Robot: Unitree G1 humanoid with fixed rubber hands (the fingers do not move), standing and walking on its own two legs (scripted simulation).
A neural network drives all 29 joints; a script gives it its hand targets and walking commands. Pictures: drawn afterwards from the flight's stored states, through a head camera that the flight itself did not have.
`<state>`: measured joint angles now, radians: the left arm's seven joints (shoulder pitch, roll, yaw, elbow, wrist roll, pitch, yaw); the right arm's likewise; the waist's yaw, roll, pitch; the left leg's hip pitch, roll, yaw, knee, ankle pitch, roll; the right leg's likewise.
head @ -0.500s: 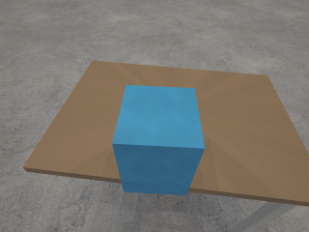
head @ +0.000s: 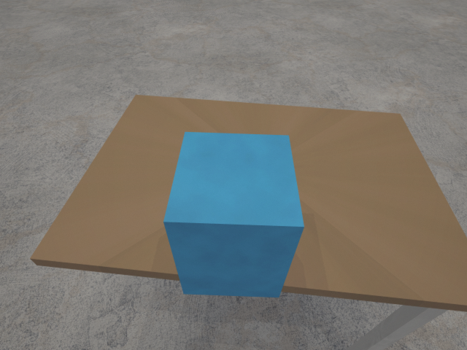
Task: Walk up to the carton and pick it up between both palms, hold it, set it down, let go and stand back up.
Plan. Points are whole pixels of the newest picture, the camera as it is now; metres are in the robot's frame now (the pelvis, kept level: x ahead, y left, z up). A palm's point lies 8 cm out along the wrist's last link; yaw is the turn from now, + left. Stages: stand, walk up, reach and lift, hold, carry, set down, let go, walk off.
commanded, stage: stand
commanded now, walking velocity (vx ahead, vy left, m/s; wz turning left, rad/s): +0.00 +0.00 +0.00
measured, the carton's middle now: (233, 218) +0.33 +0.01 +0.06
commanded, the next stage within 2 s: none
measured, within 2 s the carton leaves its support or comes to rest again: neither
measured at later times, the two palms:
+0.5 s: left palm out of the picture +0.08 +0.28 -0.13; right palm out of the picture +0.04 -0.29 -0.12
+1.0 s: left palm out of the picture +0.08 +0.28 -0.12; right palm out of the picture +0.05 -0.29 -0.13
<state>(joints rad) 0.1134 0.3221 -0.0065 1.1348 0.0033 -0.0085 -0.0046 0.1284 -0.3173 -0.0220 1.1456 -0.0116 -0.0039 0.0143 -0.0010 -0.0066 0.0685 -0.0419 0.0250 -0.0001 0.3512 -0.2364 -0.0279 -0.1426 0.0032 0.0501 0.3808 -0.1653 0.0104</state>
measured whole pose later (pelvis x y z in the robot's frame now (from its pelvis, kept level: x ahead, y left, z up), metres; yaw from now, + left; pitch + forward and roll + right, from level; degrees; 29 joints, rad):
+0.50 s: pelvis +0.00 +0.00 +0.00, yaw -1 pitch -4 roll +0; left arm 0.10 0.33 -0.01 1.13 0.00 -0.01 0.00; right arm 0.14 -0.31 -0.02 1.15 -0.01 0.00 0.01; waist -0.01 -0.02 0.08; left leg -0.04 0.03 0.01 0.34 -0.24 -0.03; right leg -0.15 0.01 0.06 0.38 -0.17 0.01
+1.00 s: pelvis +0.01 +0.00 +0.00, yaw -1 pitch -4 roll +0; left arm 0.11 0.33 -0.01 1.13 0.00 -0.01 0.00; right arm 0.12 -0.31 -0.02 1.15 -0.01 0.00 0.01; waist 0.00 -0.01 0.07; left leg -0.03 0.04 0.01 0.33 -0.24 -0.04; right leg -0.14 0.02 0.06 0.37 -0.17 0.00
